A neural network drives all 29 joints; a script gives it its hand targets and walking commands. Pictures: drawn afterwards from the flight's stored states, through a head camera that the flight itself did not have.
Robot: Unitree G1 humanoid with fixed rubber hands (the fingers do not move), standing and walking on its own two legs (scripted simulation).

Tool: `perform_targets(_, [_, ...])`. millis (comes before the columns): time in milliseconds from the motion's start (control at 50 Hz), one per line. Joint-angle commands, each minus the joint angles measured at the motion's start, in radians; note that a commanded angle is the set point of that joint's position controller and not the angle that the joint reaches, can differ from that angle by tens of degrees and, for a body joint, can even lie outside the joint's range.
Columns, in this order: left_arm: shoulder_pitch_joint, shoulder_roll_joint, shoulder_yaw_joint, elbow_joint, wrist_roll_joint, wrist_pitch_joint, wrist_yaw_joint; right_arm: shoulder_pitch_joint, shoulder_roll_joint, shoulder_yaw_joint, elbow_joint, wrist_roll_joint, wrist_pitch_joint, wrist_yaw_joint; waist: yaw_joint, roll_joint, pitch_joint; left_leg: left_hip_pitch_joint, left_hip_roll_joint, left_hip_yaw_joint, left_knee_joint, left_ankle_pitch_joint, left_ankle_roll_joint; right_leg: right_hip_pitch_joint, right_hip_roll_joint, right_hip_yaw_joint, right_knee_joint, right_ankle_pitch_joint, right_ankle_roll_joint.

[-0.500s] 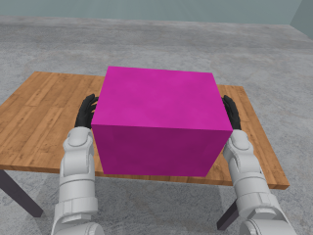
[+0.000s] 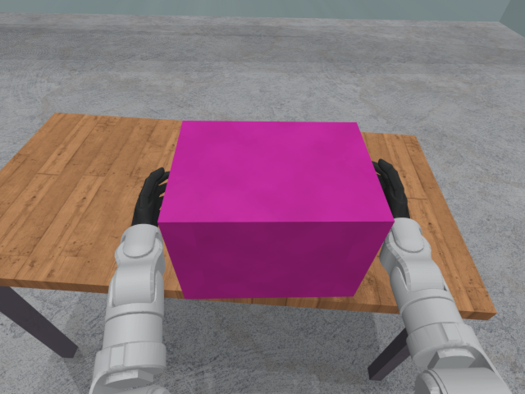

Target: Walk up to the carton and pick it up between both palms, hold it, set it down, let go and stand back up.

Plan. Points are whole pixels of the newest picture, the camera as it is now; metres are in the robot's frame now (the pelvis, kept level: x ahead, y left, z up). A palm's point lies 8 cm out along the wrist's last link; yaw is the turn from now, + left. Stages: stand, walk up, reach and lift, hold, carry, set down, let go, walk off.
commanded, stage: set down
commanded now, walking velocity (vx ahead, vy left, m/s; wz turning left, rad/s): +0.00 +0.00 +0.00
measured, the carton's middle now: (270, 211) +0.39 +0.00 +0.08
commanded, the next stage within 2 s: none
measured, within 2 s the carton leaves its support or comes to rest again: rests again in 1.62 s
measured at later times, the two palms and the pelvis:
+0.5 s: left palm (164, 225) +0.37 +0.17 +0.06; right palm (393, 218) +0.36 -0.20 +0.09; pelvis -0.01 +0.00 +0.00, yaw -2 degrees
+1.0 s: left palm (172, 229) +0.39 +0.17 +0.03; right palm (384, 218) +0.39 -0.20 +0.05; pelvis +0.00 +0.00 +0.00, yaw -2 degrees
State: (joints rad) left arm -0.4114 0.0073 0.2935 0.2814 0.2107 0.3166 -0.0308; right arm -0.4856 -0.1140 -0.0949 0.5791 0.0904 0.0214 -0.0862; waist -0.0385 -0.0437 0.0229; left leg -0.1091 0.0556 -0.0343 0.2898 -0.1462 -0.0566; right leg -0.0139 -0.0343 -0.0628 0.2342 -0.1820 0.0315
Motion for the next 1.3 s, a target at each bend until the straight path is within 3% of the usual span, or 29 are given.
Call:
perform_targets(0, [-0.620, -0.473, -0.499, -0.147, -0.081, -0.090, -0.125, -0.672, 0.455, 0.355, -0.314, -0.032, -0.129, 0.105, -0.011, 0.036, -0.486, 0.207, -0.096, 0.092, 0.044, 0.424, -0.023, 0.083, 0.079, -0.057, 0.042, 0.519, 0.037])
perform_targets(200, [-0.732, -0.497, -0.434, 0.085, -0.061, -0.205, -0.086, -0.739, 0.466, 0.208, -0.126, -0.157, -0.199, 0.155, 0.019, 0.036, -0.541, 0.189, -0.076, 0.107, 0.016, 0.313, -0.014, -0.016, 0.073, -0.069, 0.015, 0.344, 0.022])
perform_targets(420, [-0.825, -0.494, -0.310, 0.286, -0.013, -0.313, -0.071, -0.798, 0.500, 0.078, 0.078, -0.253, -0.275, 0.204, 0.057, 0.043, -0.572, 0.154, -0.069, 0.142, 0.001, 0.314, -0.006, -0.009, 0.062, -0.067, 0.018, 0.352, 0.027])
perform_targets(860, [-0.897, -0.521, -0.318, 0.456, -0.054, -0.506, -0.033, -0.790, 0.541, 0.055, 0.257, -0.303, -0.356, 0.209, 0.030, 0.057, -0.726, 0.164, -0.047, 0.122, 0.082, 0.540, -0.032, -0.079, 0.065, -0.056, 0.066, 0.576, 0.018])
perform_targets(1200, [-0.965, -0.466, -0.287, 0.636, -0.086, -0.683, -0.031, -0.801, 0.580, 0.090, 0.342, -0.307, -0.411, 0.209, 0.048, 0.030, -0.837, -0.070, -0.048, 0.126, 0.087, 0.460, -0.002, -0.011, 0.039, -0.012, 0.151, 0.733, 0.030])
perform_targets(1220, [-1.038, -0.463, -0.287, 0.624, -0.082, -0.717, -0.030, -0.768, 0.592, 0.048, 0.393, -0.338, -0.406, 0.210, 0.041, 0.048, -0.830, -0.089, -0.047, 0.145, 0.075, 0.460, -0.020, -0.066, 0.055, -0.012, 0.145, 0.640, 0.033])
perform_targets(1280, [-1.017, -0.462, -0.295, 0.679, -0.091, -0.757, -0.026, -0.770, 0.582, 0.053, 0.419, -0.346, -0.424, 0.216, 0.051, 0.058, -0.829, -0.069, -0.045, 0.149, 0.102, 0.470, -0.029, -0.099, 0.058, -0.009, 0.138, 0.615, 0.022])
